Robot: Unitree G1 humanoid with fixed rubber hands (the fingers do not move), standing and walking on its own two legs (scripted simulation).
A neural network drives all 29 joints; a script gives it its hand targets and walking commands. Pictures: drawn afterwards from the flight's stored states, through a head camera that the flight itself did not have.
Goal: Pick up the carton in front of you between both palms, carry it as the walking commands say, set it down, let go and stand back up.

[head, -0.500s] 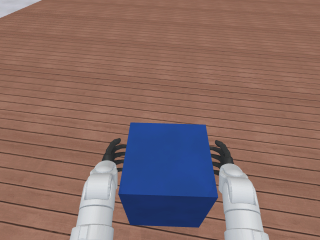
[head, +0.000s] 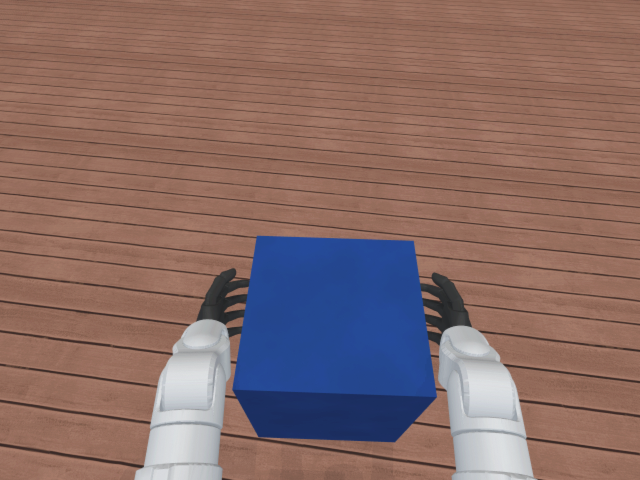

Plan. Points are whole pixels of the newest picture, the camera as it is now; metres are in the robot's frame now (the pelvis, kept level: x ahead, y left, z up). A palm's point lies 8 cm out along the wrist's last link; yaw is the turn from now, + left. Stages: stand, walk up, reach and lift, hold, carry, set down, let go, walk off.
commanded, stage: carry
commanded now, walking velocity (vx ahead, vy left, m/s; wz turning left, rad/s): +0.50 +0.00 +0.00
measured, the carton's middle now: (330, 346) +0.31 +0.00 -0.05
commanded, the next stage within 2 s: none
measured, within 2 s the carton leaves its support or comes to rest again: neither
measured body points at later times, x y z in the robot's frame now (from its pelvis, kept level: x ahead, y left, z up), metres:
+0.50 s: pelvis +0.22 -0.04 -0.01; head +0.24 -0.04 +0.44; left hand +0.52 +0.13 +0.01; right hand +0.53 -0.18 +0.02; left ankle +0.28 +0.07 -0.75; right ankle +0.20 -0.14 -0.75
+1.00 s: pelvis +0.29 -0.03 -0.02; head +0.28 -0.03 +0.43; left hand +0.59 +0.12 +0.01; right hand +0.60 -0.18 +0.01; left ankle +0.28 +0.08 -0.75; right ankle +0.20 -0.14 -0.75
